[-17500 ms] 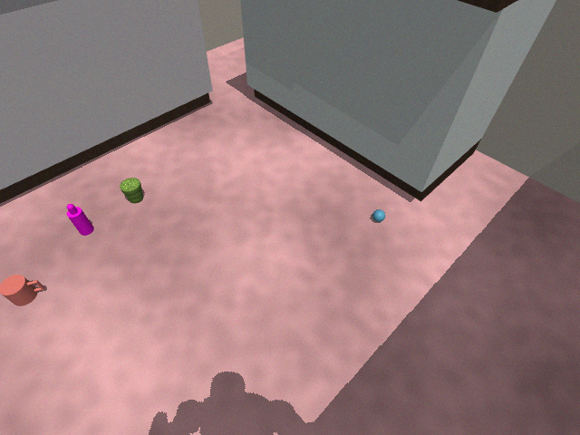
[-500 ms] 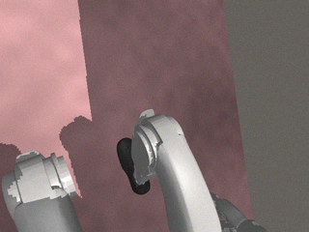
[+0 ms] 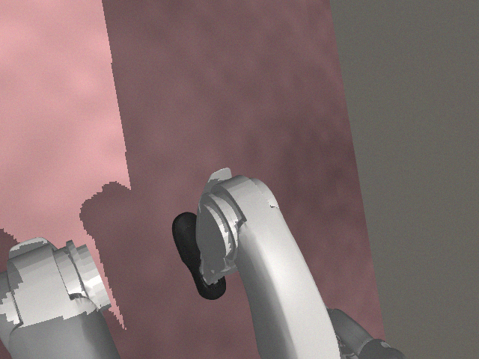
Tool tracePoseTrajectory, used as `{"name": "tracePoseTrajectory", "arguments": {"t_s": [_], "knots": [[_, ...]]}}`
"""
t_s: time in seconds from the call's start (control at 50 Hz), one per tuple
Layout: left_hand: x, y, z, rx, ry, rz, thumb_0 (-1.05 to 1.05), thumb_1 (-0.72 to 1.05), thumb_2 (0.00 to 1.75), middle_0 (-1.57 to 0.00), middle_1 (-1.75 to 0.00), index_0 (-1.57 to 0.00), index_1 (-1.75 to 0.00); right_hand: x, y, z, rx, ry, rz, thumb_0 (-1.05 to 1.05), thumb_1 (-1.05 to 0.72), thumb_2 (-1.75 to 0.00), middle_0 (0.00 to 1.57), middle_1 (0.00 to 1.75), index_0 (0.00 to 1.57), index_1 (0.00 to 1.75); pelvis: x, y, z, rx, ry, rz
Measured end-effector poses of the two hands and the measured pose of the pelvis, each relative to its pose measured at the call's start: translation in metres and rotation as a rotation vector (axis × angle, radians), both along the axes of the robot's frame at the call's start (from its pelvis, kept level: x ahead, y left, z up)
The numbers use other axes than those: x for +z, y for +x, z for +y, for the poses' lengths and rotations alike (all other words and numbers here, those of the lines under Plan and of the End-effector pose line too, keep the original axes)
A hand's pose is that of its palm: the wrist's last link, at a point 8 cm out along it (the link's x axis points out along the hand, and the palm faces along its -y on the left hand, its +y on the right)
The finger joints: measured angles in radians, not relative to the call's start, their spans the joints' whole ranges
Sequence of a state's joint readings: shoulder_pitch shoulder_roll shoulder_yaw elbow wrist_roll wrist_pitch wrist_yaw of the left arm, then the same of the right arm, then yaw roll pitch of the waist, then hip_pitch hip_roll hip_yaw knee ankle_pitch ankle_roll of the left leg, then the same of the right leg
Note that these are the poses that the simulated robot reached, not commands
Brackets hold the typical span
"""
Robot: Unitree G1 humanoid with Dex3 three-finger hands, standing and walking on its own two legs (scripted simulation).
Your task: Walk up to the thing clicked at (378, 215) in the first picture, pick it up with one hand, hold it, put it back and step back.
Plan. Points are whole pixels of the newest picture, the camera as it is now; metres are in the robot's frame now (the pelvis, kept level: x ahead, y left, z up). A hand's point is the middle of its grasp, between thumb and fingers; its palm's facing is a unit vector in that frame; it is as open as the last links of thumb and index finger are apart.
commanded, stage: rest palm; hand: left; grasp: from above
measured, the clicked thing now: out of the picture +0.48 +0.35 -0.29
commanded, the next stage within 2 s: close in 0.14 s
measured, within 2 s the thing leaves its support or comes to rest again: neither
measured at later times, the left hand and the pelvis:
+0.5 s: hand out of the picture +0.45 +0.34 -0.27, palm faces -0.47 -0.18 -0.86, open 13.6 cm; pelvis +0.00 +0.00 +0.00, yaw -1 degrees
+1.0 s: hand out of the picture +0.45 +0.34 -0.26, palm faces -0.48 -0.16 -0.86, open 12.0 cm; pelvis +0.00 +0.00 +0.00, yaw -1 degrees
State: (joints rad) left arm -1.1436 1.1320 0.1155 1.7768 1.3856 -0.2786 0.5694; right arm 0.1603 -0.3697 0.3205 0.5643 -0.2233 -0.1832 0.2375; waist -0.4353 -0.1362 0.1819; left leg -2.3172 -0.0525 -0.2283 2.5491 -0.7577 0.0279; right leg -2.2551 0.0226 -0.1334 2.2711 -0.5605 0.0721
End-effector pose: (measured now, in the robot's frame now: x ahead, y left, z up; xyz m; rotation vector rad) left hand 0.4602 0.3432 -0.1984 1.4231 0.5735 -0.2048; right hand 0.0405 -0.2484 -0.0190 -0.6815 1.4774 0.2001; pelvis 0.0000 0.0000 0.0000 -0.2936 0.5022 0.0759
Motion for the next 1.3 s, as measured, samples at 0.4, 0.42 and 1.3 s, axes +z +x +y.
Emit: {"name": "tracePoseTrajectory", "arguments": {"t_s": [0.4,0.42,1.3], "knots": [[-0.008,-0.001,0.0,0.031,0.006,0.012,0.0,-0.48,1.01,-0.22,-0.81,-0.15,-0.9,0.005,-0.006,-0.005,0.0,-0.011,0.026,0.0,-0.9,-0.9,0.2,0.3,0.2,0.3,0.003,-0.001,-0.001,-0.006,-0.003,0.002],[-0.008,-0.002,0.001,0.034,0.004,0.013,0.0,-0.47,1.01,-0.23,-0.81,-0.15,-0.89,0.006,-0.005,-0.006,0.003,-0.013,0.026,0.0,-0.9,-0.9,0.2,0.3,0.2,0.3,0.003,-0.001,-0.001,-0.006,-0.003,0.0],[-0.008,0.006,-0.002,0.014,0.015,-0.004,0.0,-0.01,0.68,-0.46,-0.72,-0.47,-0.72,0.005,-0.009,0.001,0.007,-0.008,0.026,0.0,-0.9,-0.89,0.2,0.3,0.2,0.3,0.002,-0.002,0.002,-0.013,-0.015,-0.003]]}}
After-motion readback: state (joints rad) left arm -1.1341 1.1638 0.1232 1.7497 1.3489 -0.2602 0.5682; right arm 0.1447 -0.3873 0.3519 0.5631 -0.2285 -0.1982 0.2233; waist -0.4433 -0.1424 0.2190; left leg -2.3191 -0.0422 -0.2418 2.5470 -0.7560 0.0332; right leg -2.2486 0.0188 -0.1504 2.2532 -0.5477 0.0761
